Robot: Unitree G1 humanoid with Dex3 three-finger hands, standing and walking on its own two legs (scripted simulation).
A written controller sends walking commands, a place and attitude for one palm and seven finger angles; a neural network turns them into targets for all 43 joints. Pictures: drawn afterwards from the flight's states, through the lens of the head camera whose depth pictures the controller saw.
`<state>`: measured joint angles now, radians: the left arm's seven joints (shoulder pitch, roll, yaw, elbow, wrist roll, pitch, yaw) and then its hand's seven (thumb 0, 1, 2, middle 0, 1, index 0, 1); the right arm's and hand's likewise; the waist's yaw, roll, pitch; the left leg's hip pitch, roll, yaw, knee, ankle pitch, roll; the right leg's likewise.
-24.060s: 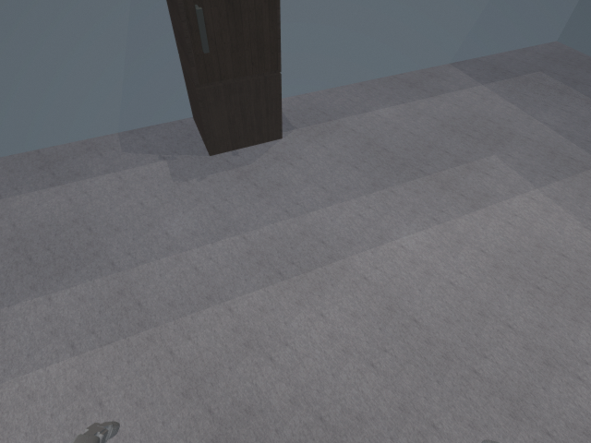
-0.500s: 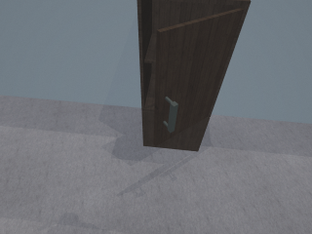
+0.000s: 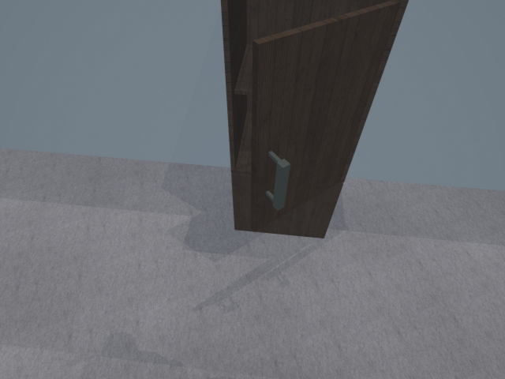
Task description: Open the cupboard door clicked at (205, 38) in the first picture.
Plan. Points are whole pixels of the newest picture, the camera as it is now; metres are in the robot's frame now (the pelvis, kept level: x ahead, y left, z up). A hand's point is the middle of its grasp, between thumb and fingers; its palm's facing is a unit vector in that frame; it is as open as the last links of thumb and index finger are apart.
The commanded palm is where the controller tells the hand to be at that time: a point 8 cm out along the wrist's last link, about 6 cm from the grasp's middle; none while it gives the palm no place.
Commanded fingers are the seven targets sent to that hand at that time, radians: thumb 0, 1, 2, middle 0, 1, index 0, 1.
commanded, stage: look to check the result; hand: left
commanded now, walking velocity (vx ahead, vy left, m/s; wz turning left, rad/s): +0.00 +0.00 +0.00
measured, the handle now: (275, 181) +0.59 -0.02 -0.11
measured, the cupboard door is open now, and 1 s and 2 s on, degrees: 41 41 41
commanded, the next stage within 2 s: walk to a spot facing it in 0.26 s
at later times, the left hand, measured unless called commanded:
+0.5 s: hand out of the picture +0.05 +0.20 -0.17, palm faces +0.01 -0.97 -0.26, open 7.3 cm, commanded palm none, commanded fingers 0.00 0.90 0.90 -0.20 -0.30 -0.20 -0.30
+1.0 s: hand out of the picture +0.07 +0.15 -0.16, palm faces -0.19 -0.94 -0.29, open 7.3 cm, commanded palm none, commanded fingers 0.00 0.90 0.90 -0.20 -0.30 -0.20 -0.30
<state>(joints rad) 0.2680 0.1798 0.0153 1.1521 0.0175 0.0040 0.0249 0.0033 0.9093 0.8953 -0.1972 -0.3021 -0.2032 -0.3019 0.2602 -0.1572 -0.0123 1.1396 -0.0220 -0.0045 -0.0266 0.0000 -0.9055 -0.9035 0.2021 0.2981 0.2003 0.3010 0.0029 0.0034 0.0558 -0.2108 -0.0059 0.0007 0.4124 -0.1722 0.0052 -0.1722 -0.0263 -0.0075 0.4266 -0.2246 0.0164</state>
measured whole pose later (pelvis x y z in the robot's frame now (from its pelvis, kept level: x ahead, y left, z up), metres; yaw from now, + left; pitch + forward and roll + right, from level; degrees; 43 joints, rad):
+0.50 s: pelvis +0.01 -0.01 +0.00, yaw -1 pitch -2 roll +0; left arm 0.18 0.24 0.03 1.12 0.01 0.01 0.02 0.00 0.91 0.90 -0.20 -0.30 -0.20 -0.30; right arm 0.17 -0.23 -0.02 1.13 -0.03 0.00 -0.03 0.00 -0.91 -0.90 0.20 0.30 0.20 0.30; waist 0.01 0.00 0.06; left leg -0.19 0.02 0.01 0.40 -0.19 -0.01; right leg -0.15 0.00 0.00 0.40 -0.23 0.00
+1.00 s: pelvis +0.00 -0.05 +0.00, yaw -16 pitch +1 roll +3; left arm 0.26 0.19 0.07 0.97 0.03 0.04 0.02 0.00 0.91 0.89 -0.20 -0.30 -0.21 -0.30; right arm 0.11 -0.22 -0.07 0.96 -0.02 0.05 -0.03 0.00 -0.91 -0.90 0.20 0.30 0.20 0.30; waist 0.04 -0.01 0.12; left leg -0.46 0.02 0.00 1.04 -0.42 -0.05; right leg -0.27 0.07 0.10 0.50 -0.24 -0.08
